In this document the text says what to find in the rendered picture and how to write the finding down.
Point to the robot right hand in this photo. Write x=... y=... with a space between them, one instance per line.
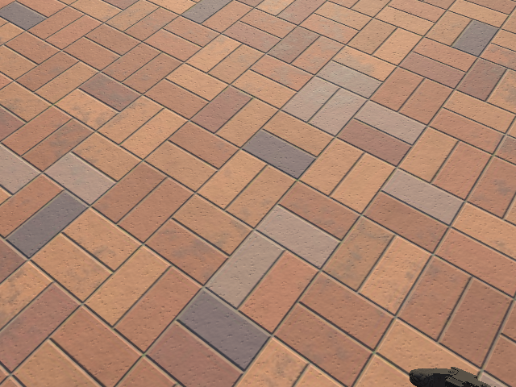
x=443 y=377

